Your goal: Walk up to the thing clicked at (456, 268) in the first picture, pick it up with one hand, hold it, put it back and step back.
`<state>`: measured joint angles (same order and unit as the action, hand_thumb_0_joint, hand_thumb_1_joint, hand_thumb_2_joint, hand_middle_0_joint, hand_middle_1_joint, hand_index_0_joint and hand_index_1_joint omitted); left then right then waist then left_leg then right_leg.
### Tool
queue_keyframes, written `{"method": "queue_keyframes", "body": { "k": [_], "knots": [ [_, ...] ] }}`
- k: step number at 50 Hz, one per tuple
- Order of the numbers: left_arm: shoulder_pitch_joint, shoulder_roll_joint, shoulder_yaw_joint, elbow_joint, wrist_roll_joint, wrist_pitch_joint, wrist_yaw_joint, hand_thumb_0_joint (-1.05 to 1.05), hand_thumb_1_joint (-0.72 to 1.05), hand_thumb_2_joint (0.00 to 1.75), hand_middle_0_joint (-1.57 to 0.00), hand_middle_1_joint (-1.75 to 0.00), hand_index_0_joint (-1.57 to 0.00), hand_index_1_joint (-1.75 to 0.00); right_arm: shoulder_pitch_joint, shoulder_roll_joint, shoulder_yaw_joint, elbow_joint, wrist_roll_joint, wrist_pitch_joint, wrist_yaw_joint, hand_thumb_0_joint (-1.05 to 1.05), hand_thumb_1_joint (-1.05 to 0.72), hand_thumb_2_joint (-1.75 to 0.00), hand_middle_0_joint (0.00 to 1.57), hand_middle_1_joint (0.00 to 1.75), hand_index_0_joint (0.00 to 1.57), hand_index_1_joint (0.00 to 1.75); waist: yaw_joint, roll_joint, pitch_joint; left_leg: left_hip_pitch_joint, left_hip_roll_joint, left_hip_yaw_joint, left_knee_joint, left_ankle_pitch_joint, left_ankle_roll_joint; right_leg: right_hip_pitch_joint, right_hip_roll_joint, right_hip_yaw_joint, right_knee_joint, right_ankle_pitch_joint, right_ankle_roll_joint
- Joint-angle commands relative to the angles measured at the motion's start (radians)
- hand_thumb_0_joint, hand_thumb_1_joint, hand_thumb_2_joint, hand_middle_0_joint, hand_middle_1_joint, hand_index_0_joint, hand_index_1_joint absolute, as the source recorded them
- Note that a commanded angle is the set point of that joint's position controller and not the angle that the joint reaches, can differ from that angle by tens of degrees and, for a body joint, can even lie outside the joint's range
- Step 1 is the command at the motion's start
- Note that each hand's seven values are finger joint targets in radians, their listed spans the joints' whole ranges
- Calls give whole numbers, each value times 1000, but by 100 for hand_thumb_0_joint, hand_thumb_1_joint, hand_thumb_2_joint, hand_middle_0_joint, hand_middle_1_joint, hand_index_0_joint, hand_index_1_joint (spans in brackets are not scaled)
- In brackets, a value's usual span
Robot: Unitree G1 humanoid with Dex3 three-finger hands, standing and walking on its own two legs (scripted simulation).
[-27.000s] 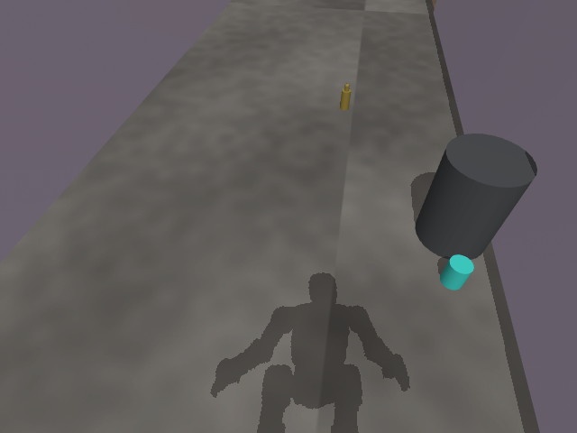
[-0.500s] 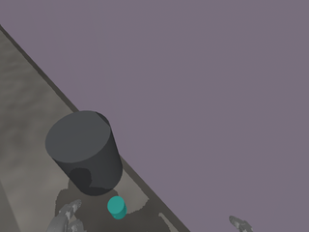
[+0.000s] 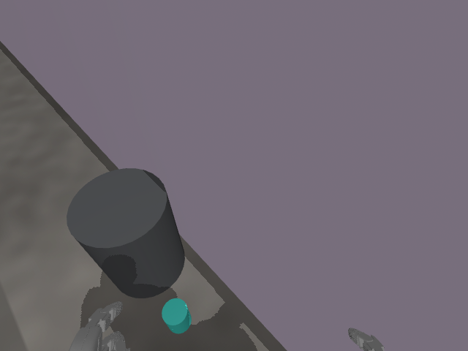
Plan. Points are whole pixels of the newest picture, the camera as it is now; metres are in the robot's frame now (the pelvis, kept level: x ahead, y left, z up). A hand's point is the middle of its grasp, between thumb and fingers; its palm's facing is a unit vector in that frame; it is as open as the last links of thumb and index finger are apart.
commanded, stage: home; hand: left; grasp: from above
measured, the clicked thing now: (177, 316) +0.39 +0.21 -0.65
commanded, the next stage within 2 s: stand in 0.76 s
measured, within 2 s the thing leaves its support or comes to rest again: neither
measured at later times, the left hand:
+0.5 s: hand out of the picture +0.17 +0.18 -0.04, palm faces +0.04 -0.98 -0.21, open 7.4 cm
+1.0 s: hand out of the picture +0.16 +0.21 -0.08, palm faces +0.00 -0.94 -0.33, open 7.4 cm
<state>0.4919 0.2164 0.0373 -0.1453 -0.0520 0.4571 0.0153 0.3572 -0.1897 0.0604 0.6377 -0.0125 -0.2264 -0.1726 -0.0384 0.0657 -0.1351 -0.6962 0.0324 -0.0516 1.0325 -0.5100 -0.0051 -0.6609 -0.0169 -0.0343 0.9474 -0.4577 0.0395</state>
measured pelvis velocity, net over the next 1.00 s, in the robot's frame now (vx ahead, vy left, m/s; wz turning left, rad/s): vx -0.01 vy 0.00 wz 0.01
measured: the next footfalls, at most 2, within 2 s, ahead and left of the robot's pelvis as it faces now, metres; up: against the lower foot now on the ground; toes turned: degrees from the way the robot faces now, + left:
none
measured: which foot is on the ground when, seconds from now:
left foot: down 0.00-1.00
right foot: down 0.00-1.00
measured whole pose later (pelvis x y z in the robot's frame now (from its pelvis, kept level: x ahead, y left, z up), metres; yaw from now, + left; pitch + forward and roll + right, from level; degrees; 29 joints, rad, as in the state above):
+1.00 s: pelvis -0.01 +0.00 +0.01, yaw +0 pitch +3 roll +0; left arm 0.26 0.28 0.01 0.40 0.04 0.14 0.03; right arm 0.24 -0.26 0.02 0.79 -0.08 -0.09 -0.03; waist 0.01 0.01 0.01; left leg -0.51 -0.01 -0.02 0.91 -0.46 0.01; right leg -0.52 -0.06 0.00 0.90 -0.44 0.04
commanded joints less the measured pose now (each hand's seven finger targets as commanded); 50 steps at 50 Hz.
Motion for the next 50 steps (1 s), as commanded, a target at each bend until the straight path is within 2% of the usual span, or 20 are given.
{"method": "queue_keyframes", "body": {
  "k": [1, 10, 19, 20, 21, 25, 28, 29, 30, 31, 37, 42, 43, 44, 45, 46, 47, 48, 50],
  "knots": [
    [-24, 108, 59, -207, 8, -50, 10, 0, 90, 90, -20, -30, -20, -30, -138, -150, -88, -229, 11, -102, -37, 0, -90, -90, 20, 30, 20, 30, 11, -26, -102, 79, -18, -15, -213, 155, 1, 45, 48, -42, -142, 101, -37],
    [-7, 107, 59, -202, 6, -48, 12, 0, 90, 90, -20, -30, -20, -30, -122, -149, -92, -220, 9, -99, -36, 0, -90, -90, 20, 30, 20, 30, 11, -20, -133, 95, -17, -14, -193, 258, -3, 64, 45, -41, -122, 172, -42],
    [-3, 105, 59, -197, 8, -45, 9, 0, 90, 90, -20, -30, -20, -30, -131, -148, -89, -235, 12, -96, -33, 0, -90, -90, 20, 30, 20, 30, 16, -15, -100, 82, -13, -19, -209, 186, -2, 44, 46, -40, -131, 120, -40],
    [-29, 111, 63, -207, 3, -48, 9, 0, 90, 90, -20, -30, -20, -30, -132, -147, -89, -234, 13, -97, -33, 0, -90, -90, 20, 30, 20, 30, 12, -26, -103, 76, -15, -21, -206, 182, -1, 45, 46, -40, -135, 120, -38],
    [-1, 104, 64, -193, 7, -44, 11, 0, 90, 90, -20, -30, -20, -30, -133, -147, -90, -237, 12, -97, -33, 0, -90, -90, 20, 30, 20, 30, 17, -36, -97, 77, -14, -18, -208, 175, 0, 49, 46, -41, -135, 116, -38],
    [-16, 108, 61, -209, 4, -44, 10, 0, 90, 90, -20, -30, -20, -30, -127, -143, -89, -234, 11, -99, -36, 0, -90, -90, 20, 30, 20, 30, 5, -38, -125, 86, -22, -2, -184, 201, 5, 57, 44, -37, -142, 139, -37],
    [-6, 118, 71, -208, 6, -43, 12, 0, 90, 90, -20, -30, -20, -30, -126, -146, -92, -236, 13, -98, -36, 0, -90, -90, 20, 30, 20, 30, 17, -21, -120, 82, -22, -1, -186, 210, 3, 55, 43, -34, -137, 146, -40],
    [-12, 108, 57, -205, 7, -44, 11, 0, 90, 90, -20, -30, -20, -30, -124, -148, -91, -234, 12, -97, -35, 0, -90, -90, 20, 30, 20, 30, 9, -25, -130, 90, -20, -6, -189, 224, 1, 60, 43, -35, -130, 152, -41],
    [3, 110, 64, -196, 10, -42, 12, 0, 90, 90, -20, -30, -20, -30, -127, -146, -91, -235, 14, -95, -36, 0, -90, -90, 20, 30, 20, 30, 16, -32, -120, 85, -17, -8, -192, 219, 2, 57, 45, -39, -132, 149, -40],
    [-17, 109, 58, -210, 7, -44, 12, 0, 90, 90, -20, -30, -20, -30, -125, -146, -91, -237, 12, -96, -35, 0, -90, -90, 20, 30, 20, 30, 6, -25, -126, 86, -21, -4, -186, 217, 4, 58, 44, -36, -134, 151, -39],
    [-18, 109, 63, -198, 7, -43, 10, 0, 90, 90, -20, -30, -20, -30, -130, -146, -90, -236, 12, -99, -34, 0, -90, -90, 20, 30, 20, 30, 11, -24, -93, 72, -17, -9, -200, 169, 2, 38, 45, -37, -136, 111, -36],
    [-11, 109, 67, -207, 6, -42, 9, 0, 90, 90, -20, -30, -20, -30, -130, -143, -91, -244, 12, -102, -35, 0, -90, -90, 20, 30, 20, 30, 15, -30, -113, 70, -21, -3, -192, 164, 2, 50, 42, -36, -140, 105, -37],
    [-285, 215, 50, 144, 113, -263, 55, 0, 90, 90, -20, -30, -20, -30, -138, -290, -125, 18, -96, 22, 24, 0, -90, -90, 20, 30, 20, 30, 64, -70, 111, 88, 12, -65, -267, 373, 60, 238, -37, 37, -139, 126, -77],
    [-184, 232, 68, 315, 117, -331, 50, 0, 90, 90, -20, -30, -20, -30, -124, -300, -136, 22, -97, 67, 67, 0, -90, -90, 20, 30, 20, 30, 76, -153, 47, 139, 3, -22, -257, 350, 83, 267, -58, 113, -213, 122, -103],
    [-159, 239, 64, 372, 119, -361, 42, 0, 90, 90, -20, -30, -20, -30, -107, -295, -141, 4, -105, 91, 85, 0, -90, -90, 20, 30, 20, 30, 60, -165, 47, 160, -8, -30, -255, 316, 81, 229, -56, 142, -234, 101, -136],
    [-167, 238, 51, 424, 123, -384, 37, 0, 90, 90, -20, -30, -20, -30, -116, -294, -141, 9, -99, 104, 102, 0, -90, -90, 20, 30, 20, 30, 61, -135, 20, 214, -16, -35, -266, 314, 77, 260, -62, 134, -217, 141, -132],
    [-209, 230, 50, 465, 120, -400, 31, 0, 90, 90, -20, -30, -20, -30, -122, -266, -139, 42, -69, 112, 121, 0, -90, -90, 20, 30, 20, 30, 61, -122, 2, 238, -17, -25, -279, 312, 71, 287, -75, 130, -218, 194, -120],
    [-251, 229, 54, 510, 109, -402, 28, 0, 90, 90, -20, -30, -20, -30, -128, -247, -134, 59, -50, 119, 138, 0, -90, -90, 20, 30, 20, 30, 61, -147, 11, 256, -22, -12, -295, 274, 68, 281, -84, 130, -243, 181, -109],
    [-274, 230, 56, 599, 99, -407, 30, 0, 90, 90, -20, -30, -20, -30, -139, -237, -140, 83, -36, 132, 154, 0, -90, -90, 20, 30, 20, 30, 63, -141, 22, 282, -19, -20, -318, 276, 65, 277, -87, 132, -277, 160, -97]
  ]
}}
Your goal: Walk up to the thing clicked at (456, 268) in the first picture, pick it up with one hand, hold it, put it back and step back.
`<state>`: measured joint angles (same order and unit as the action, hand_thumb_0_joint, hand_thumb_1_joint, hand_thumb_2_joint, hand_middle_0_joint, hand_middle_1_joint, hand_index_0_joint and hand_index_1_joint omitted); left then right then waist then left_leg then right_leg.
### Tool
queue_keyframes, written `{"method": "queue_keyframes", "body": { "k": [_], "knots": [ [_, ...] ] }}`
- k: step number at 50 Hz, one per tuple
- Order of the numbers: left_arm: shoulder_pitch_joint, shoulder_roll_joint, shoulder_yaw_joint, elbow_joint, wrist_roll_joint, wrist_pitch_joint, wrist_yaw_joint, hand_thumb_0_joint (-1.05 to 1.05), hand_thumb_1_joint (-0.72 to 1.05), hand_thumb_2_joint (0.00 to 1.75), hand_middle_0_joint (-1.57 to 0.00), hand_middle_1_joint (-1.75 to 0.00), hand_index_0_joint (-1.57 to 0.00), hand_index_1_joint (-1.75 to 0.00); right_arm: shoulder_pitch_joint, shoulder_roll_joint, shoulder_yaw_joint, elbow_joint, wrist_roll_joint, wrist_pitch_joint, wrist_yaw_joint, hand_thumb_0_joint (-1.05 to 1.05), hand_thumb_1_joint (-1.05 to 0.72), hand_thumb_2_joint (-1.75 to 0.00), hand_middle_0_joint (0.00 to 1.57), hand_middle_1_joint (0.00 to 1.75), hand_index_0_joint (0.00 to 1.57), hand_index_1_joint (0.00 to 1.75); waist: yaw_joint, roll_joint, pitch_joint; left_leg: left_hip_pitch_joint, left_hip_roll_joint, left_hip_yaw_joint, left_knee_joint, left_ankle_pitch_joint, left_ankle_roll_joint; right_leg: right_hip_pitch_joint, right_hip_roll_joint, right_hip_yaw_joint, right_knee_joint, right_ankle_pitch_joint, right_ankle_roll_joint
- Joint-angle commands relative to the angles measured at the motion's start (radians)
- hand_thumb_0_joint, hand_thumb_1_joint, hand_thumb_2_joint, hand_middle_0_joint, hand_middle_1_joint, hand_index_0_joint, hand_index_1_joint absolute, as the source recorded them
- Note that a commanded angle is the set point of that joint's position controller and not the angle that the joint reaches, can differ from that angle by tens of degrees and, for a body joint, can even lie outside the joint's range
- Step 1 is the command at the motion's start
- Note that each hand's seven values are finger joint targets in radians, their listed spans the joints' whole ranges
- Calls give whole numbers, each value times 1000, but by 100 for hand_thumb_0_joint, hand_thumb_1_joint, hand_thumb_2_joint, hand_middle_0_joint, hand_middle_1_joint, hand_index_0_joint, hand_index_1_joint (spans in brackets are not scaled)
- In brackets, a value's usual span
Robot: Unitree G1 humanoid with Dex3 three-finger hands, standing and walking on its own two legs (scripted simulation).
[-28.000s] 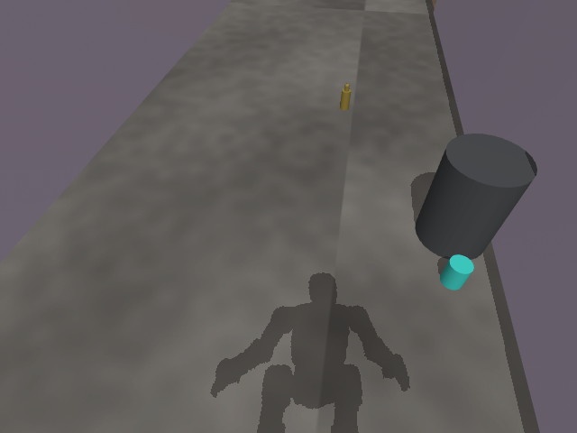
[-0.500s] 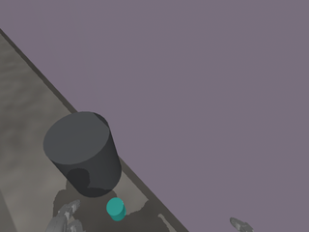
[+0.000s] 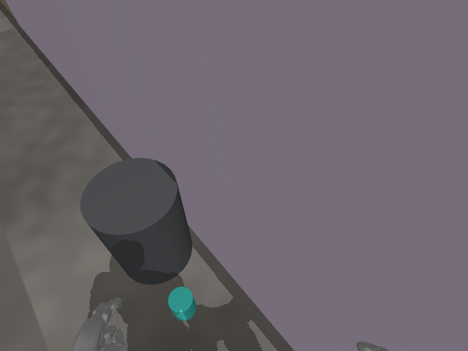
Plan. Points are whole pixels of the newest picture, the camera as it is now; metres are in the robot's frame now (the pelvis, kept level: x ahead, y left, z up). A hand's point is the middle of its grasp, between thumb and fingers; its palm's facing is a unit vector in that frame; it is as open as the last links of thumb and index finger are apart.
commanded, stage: stand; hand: left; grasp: from above
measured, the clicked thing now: (182, 303) +0.40 +0.21 -0.67
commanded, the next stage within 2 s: none
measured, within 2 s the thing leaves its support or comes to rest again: neither
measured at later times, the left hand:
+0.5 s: hand out of the picture +0.04 +0.24 -0.12, palm faces +0.06 -0.95 -0.32, open 7.4 cm
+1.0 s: hand out of the picture +0.06 +0.24 -0.11, palm faces +0.05 -0.94 -0.34, open 7.4 cm
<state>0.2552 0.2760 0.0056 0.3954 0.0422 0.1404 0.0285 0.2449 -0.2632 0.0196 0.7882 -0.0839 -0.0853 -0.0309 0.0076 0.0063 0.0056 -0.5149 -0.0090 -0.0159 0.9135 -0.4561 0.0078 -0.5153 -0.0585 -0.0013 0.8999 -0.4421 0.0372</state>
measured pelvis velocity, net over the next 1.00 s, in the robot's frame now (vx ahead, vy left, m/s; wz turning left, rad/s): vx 0.01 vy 0.00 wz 0.03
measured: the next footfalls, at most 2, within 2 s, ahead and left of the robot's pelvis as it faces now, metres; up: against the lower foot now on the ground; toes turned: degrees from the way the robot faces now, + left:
none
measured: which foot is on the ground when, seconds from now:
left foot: down 0.00-1.00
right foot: down 0.00-1.00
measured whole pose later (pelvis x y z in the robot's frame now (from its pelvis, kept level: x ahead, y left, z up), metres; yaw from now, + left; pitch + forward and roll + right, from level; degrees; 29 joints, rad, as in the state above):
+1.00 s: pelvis +0.01 +0.00 +0.05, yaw +1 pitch -4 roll +0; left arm 0.13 0.29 0.04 1.16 0.03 0.00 0.03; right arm 0.12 -0.27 -0.01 1.13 -0.02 -0.01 0.00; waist 0.01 0.02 0.06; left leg -0.09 -0.02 -0.04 0.36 -0.21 0.00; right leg -0.07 -0.06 -0.04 0.33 -0.19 0.05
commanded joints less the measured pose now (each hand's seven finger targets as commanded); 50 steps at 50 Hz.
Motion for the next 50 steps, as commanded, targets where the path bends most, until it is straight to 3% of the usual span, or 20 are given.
{"method": "queue_keyframes", "body": {
  "k": [1, 4, 6, 9, 12, 19, 33, 36, 45, 50],
  "knots": [
    [-43, 170, 85, 106, 3, -96, 20, 0, 90, 90, -20, -30, -20, -30, -23, -166, -100, -40, 38, -4, 18, 0, -90, -90, 20, 30, 20, 30, 17, -59, -110, 119, 29, -63, -225, 220, 52, 137, -43, 90, -238, 140, -89],
    [-41, 153, 80, 236, 2, -111, 19, 0, 90, 90, -20, -30, -20, -30, -52, -201, -100, 8, 29, 14, 16, 0, -90, -90, 20, 30, 20, 30, 28, 52, -62, 137, 78, -143, -361, 114, 61, 145, -5, 26, -233, 112, -64],
    [-57, 144, 79, 306, 1, -124, 17, 0, 90, 90, -20, -30, -20, -30, -72, -208, -99, 29, 29, 24, 11, 0, -90, -90, 20, 30, 20, 30, 24, 48, -31, 130, 93, -167, -420, 115, 60, 191, 0, 14, -258, 162, -55],
    [-50, 155, 82, 398, 0, -143, 18, 0, 90, 90, -20, -30, -20, -30, -78, -199, -101, 76, 34, 31, 2, 0, -90, -90, 20, 30, 20, 30, 22, 5, -41, 206, 87, -137, -406, 276, 46, 243, -24, 32, -339, 248, -57],
    [-52, 172, 79, 471, -9, -154, 23, 0, 90, 90, -20, -30, -20, -30, -56, -189, -97, 128, 43, 38, -5, 0, -90, -90, 20, 30, 20, 30, 1, -23, -57, 302, 73, -98, -399, 435, 35, 285, -47, 48, -400, 386, -59],
    [-45, 173, 68, 593, -14, -148, 31, 0, 90, 90, -20, -30, -20, -30, -80, -197, -91, 208, 57, 49, -14, 0, -90, -90, 20, 30, 20, 30, 10, 11, -30, 378, 95, -102, -505, 514, 28, 367, -48, 20, -475, 397, -44],
    [-95, 192, 61, 695, -9, -150, 21, 0, 90, 90, -20, -30, -20, -30, -137, -217, -86, 278, 63, 60, -5, 0, -90, -90, 20, 30, 20, 30, 12, 5, 42, 339, 96, -114, -630, 330, 17, 437, -65, 17, -580, 307, -35],
    [-102, 194, 61, 703, -9, -151, 19, 0, 90, 90, -20, -30, -20, -30, -145, -221, -86, 281, 63, 58, -3, 0, -90, -90, 20, 30, 20, 30, 14, -1, 44, 343, 98, -116, -638, 324, 16, 439, -67, 16, -588, 307, -36],
    [-141, 211, 61, 708, -14, -158, 15, 0, 90, 90, -20, -30, -20, -30, -146, -226, -82, 289, 65, 56, -1, 0, -90, -90, 20, 30, 20, 30, 7, -18, 13, 381, 107, -105, -619, 438, 16, 456, -76, 21, -610, 355, -38],
    [-142, 218, 62, 712, -17, -160, 11, 0, 90, 90, -20, -30, -20, -30, -152, -230, -75, 290, 66, 55, 0, 0, -90, -90, 20, 30, 20, 30, 8, -9, 16, 384, 106, -103, -624, 432, 15, 457, -72, 20, -616, 360, -34]
  ]
}}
